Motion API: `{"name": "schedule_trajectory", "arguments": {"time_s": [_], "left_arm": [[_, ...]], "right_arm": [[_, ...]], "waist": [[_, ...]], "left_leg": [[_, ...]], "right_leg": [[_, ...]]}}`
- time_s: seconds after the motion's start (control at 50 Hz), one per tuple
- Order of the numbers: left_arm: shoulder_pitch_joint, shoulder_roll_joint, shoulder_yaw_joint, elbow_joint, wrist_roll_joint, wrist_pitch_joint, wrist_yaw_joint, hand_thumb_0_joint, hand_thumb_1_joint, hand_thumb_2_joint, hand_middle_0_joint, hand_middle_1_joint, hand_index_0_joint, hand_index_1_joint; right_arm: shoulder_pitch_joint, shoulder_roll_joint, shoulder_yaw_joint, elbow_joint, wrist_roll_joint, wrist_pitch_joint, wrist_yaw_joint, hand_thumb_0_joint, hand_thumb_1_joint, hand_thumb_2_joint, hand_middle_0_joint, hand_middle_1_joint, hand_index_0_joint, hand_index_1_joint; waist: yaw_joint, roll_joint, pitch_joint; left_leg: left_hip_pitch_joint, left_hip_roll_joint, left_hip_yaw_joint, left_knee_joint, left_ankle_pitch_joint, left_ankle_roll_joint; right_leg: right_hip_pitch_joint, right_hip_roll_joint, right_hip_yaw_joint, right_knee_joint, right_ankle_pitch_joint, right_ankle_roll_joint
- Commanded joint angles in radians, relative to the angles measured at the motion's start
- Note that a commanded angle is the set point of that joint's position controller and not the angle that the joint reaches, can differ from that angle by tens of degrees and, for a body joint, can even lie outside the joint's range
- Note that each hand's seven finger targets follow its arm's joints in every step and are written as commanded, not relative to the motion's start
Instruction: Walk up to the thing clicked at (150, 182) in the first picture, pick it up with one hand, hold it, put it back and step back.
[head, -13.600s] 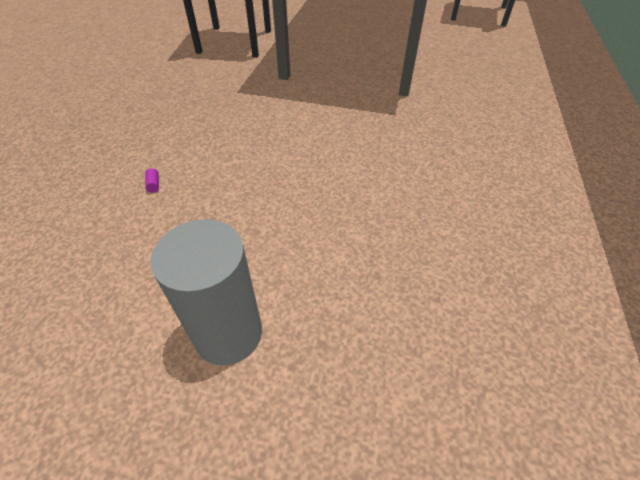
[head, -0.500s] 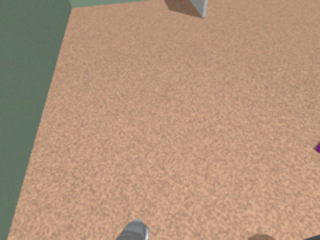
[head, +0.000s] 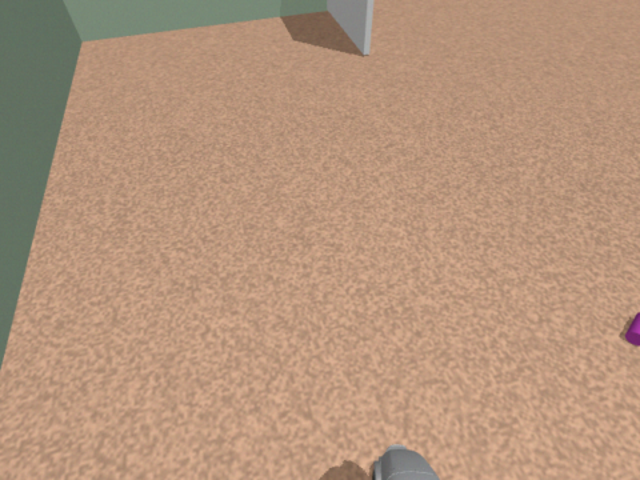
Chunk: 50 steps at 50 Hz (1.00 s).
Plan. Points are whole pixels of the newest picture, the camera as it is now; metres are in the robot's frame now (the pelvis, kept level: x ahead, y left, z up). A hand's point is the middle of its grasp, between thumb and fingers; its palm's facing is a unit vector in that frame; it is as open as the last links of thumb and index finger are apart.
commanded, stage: walk up
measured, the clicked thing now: out of the picture +0.65 -1.09 -0.74
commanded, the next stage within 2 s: none
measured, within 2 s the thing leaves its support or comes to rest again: neither
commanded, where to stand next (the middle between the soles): +0.60 +0.04 m, yaw +1 degrees
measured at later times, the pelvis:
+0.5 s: pelvis +0.21 +0.00 -0.01, yaw +4 degrees
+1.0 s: pelvis +0.37 +0.03 +0.00, yaw +1 degrees
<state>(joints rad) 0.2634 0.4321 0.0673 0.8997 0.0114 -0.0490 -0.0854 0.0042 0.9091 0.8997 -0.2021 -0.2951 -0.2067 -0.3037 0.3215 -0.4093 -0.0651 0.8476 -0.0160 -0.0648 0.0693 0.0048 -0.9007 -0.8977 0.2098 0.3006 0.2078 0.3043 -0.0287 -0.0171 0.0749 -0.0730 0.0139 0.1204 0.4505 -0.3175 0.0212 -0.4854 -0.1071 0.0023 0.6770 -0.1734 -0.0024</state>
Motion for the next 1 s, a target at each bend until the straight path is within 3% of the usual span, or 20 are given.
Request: {"name": "schedule_trajectory", "arguments": {"time_s": [0.0,0.04,0.06,0.08,0.12,0.2,0.22,0.32,0.4,0.44,0.5,0.52,0.54,0.56,0.58,0.62,0.66,0.76,0.9,0.98], "left_arm": [[0.035,0.168,0.063,-0.047,0.004,-0.038,0.009,0.000,0.900,0.900,-0.200,-0.300,-0.200,-0.300],[0.130,0.206,0.079,-0.018,0.010,-0.051,0.026,0.000,0.900,0.900,-0.200,-0.300,-0.200,-0.300],[0.206,0.253,0.098,-0.010,0.015,-0.062,0.040,0.000,0.900,0.900,-0.200,-0.300,-0.200,-0.300],[0.223,0.325,0.109,-0.036,0.014,-0.072,0.053,0.000,0.900,0.900,-0.200,-0.300,-0.200,-0.300],[0.174,0.326,0.097,-0.056,-0.012,-0.065,0.058,0.000,0.900,0.900,-0.200,-0.300,-0.200,-0.300],[0.074,0.235,0.064,-0.074,-0.024,-0.066,0.069,0.000,0.900,0.900,-0.200,-0.300,-0.200,-0.300],[0.055,0.232,0.060,-0.083,-0.017,-0.068,0.069,0.000,0.900,0.900,-0.200,-0.300,-0.200,-0.300],[0.072,0.240,0.066,-0.119,-0.006,-0.074,0.070,0.000,0.900,0.900,-0.200,-0.300,-0.200,-0.300],[0.082,0.248,0.064,-0.127,-0.001,-0.071,0.066,0.000,0.900,0.900,-0.200,-0.300,-0.200,-0.300],[0.064,0.265,0.066,-0.127,-0.002,-0.066,0.065,0.000,0.900,0.900,-0.200,-0.300,-0.200,-0.300],[0.061,0.211,0.042,-0.132,0.002,-0.058,0.068,0.000,0.900,0.900,-0.200,-0.300,-0.200,-0.300],[0.133,0.137,0.016,-0.131,-0.009,-0.052,0.067,0.000,0.900,0.900,-0.200,-0.300,-0.200,-0.300],[0.170,0.103,0.010,-0.125,-0.012,-0.044,0.065,0.000,0.900,0.900,-0.200,-0.300,-0.200,-0.300],[0.160,0.221,0.035,-0.103,-0.009,-0.033,0.080,0.000,0.900,0.900,-0.200,-0.300,-0.200,-0.300],[0.110,0.244,0.035,-0.096,-0.006,-0.033,0.081,0.000,0.900,0.900,-0.200,-0.300,-0.200,-0.300],[0.121,0.216,0.031,-0.069,-0.018,-0.030,0.069,0.000,0.900,0.900,-0.200,-0.300,-0.200,-0.300],[0.168,0.191,0.030,-0.046,-0.024,-0.022,0.057,0.000,0.900,0.900,-0.200,-0.300,-0.200,-0.300],[0.119,0.173,0.033,-0.056,-0.010,-0.011,0.041,0.000,0.900,0.900,-0.200,-0.300,-0.200,-0.300],[-0.031,0.150,0.027,-0.097,-0.001,-0.021,0.035,0.000,0.900,0.900,-0.200,-0.300,-0.200,-0.300],[0.015,0.140,0.033,-0.078,-0.001,-0.039,0.043,0.000,0.900,0.900,-0.200,-0.300,-0.200,-0.300]], "right_arm": [[-0.087,-0.258,-0.075,-0.104,0.010,-0.027,-0.013,0.000,-0.900,-0.900,0.200,0.300,0.200,0.300],[-0.060,-0.209,-0.055,-0.108,0.007,-0.022,-0.017,0.000,-0.900,-0.900,0.200,0.300,0.200,0.300],[0.006,-0.153,-0.035,-0.105,0.009,-0.022,-0.016,0.000,-0.900,-0.900,0.200,0.300,0.200,0.300],[0.049,-0.112,-0.017,-0.115,0.012,-0.019,-0.015,0.000,-0.900,-0.900,0.200,0.300,0.200,0.300],[0.004,-0.237,-0.042,-0.083,0.011,-0.009,-0.038,0.000,-0.900,-0.900,0.200,0.300,0.200,0.300],[0.030,-0.193,-0.035,-0.040,0.032,0.002,-0.027,0.000,-0.900,-0.900,0.200,0.300,0.200,0.300],[0.043,-0.187,-0.037,-0.035,0.027,0.009,-0.021,0.000,-0.900,-0.900,0.200,0.300,0.200,0.300],[-0.054,-0.165,-0.042,-0.067,0.005,0.020,0.000,0.000,-0.900,-0.900,0.200,0.300,0.200,0.300],[-0.143,-0.161,-0.049,-0.090,-0.003,0.008,0.015,0.000,-0.900,-0.900,0.200,0.300,0.200,0.300],[-0.130,-0.161,-0.054,-0.086,-0.003,0.004,0.018,0.000,-0.900,-0.900,0.200,0.300,0.200,0.300],[0.090,-0.230,-0.090,-0.010,-0.014,-0.010,0.003,0.000,-0.900,-0.900,0.200,0.300,0.200,0.300],[0.169,-0.296,-0.112,-0.004,-0.029,-0.016,-0.010,0.000,-0.900,-0.900,0.200,0.300,0.200,0.300],[0.133,-0.338,-0.114,-0.042,-0.018,-0.020,-0.021,0.000,-0.900,-0.900,0.200,0.300,0.200,0.300],[0.083,-0.353,-0.117,-0.061,0.018,-0.017,-0.020,0.000,-0.900,-0.900,0.200,0.300,0.200,0.300],[0.052,-0.322,-0.111,-0.063,0.026,-0.013,-0.023,0.000,-0.900,-0.900,0.200,0.300,0.200,0.300],[-0.025,-0.254,-0.074,-0.081,0.023,-0.020,-0.033,0.000,-0.900,-0.900,0.200,0.300,0.200,0.300],[-0.022,-0.231,-0.062,-0.072,0.026,-0.033,-0.034,0.000,-0.900,-0.900,0.200,0.300,0.200,0.300],[0.006,-0.234,-0.065,-0.087,0.014,-0.040,-0.036,0.000,-0.900,-0.900,0.200,0.300,0.200,0.300],[0.049,-0.247,-0.075,-0.091,0.006,-0.021,-0.033,0.000,-0.900,-0.900,0.200,0.300,0.200,0.300],[0.015,-0.242,-0.069,-0.112,0.007,-0.008,-0.032,0.000,-0.900,-0.900,0.200,0.300,0.200,0.300]], "waist": [[0.057,0.115,-0.014],[0.110,-0.013,-0.087],[0.140,-0.199,-0.149],[0.121,-0.323,-0.144],[0.126,-0.158,-0.088],[0.047,-0.149,-0.036],[0.034,-0.157,-0.035],[0.059,-0.128,-0.013],[0.081,-0.104,-0.003],[0.061,-0.103,-0.015],[-0.064,0.098,-0.126],[-0.085,0.309,-0.182],[-0.043,0.353,-0.152],[-0.041,0.239,-0.139],[-0.032,0.171,-0.058],[0.007,0.119,0.019],[0.034,0.155,0.016],[0.016,0.176,0.005],[-0.029,0.128,0.023],[0.021,0.115,-0.018]], "left_leg": [[-0.244,0.217,-0.168,-0.126,-0.087,0.162],[-0.283,0.157,-0.108,0.126,0.062,0.119],[-0.354,0.067,-0.029,0.417,0.057,0.080],[-0.545,-0.047,-0.054,0.634,-0.194,0.029],[-0.615,0.005,-0.164,0.758,-0.191,0.018],[-0.474,0.032,-0.227,0.629,-0.033,0.017],[-0.446,0.029,-0.216,0.614,-0.009,0.009],[-0.489,0.043,-0.170,0.366,0.081,-0.029],[-0.355,0.061,-0.095,0.198,0.151,-0.015],[-0.274,0.061,-0.080,0.155,0.148,0.006],[0.091,0.018,-0.091,0.100,0.077,0.058],[0.205,0.162,-0.327,-0.035,-0.142,0.116],[0.219,0.356,-0.737,-0.165,-0.257,0.170],[0.123,0.419,-0.802,-0.216,-0.318,0.245],[0.018,0.400,-0.745,-0.221,-0.258,0.254],[-0.117,0.285,-0.459,-0.226,-0.071,0.153],[-0.155,0.228,-0.313,-0.223,0.085,0.110],[-0.094,0.217,-0.247,-0.259,0.073,0.145],[-0.018,0.225,-0.202,-0.207,0.169,0.152],[-0.100,0.242,-0.197,-0.080,0.228,0.163]], "right_leg": [[0.262,0.043,-0.071,-0.088,0.060,-0.013],[0.450,0.066,-0.055,-0.135,-0.027,-0.036],[0.563,-0.023,0.092,-0.255,-0.207,-0.067],[0.630,-0.254,0.498,-0.375,-0.230,-0.138],[0.571,-0.341,0.624,-0.404,-0.083,-0.279],[0.382,-0.153,0.188,-0.378,0.186,-0.167],[0.346,-0.139,0.138,-0.388,0.193,-0.183],[0.375,-0.158,0.059,-0.404,0.147,-0.215],[0.306,-0.169,0.023,-0.378,0.080,-0.196],[0.275,-0.183,0.043,-0.350,0.002,-0.187],[0.125,-0.092,-0.045,0.020,0.097,-0.132],[-0.010,0.016,-0.111,0.317,-0.016,-0.086],[-0.189,0.149,-0.047,0.457,-0.332,-0.050],[-0.161,0.084,0.035,0.529,-0.355,-0.064],[-0.155,0.057,0.056,0.561,-0.322,-0.063],[-0.100,0.031,0.103,0.475,-0.190,-0.057],[-0.036,0.021,0.071,0.398,-0.127,-0.041],[-0.064,0.019,0.047,0.248,-0.043,0.005],[-0.051,0.023,-0.026,-0.033,0.004,-0.006],[0.177,0.055,-0.039,-0.143,0.004,-0.027]]}}
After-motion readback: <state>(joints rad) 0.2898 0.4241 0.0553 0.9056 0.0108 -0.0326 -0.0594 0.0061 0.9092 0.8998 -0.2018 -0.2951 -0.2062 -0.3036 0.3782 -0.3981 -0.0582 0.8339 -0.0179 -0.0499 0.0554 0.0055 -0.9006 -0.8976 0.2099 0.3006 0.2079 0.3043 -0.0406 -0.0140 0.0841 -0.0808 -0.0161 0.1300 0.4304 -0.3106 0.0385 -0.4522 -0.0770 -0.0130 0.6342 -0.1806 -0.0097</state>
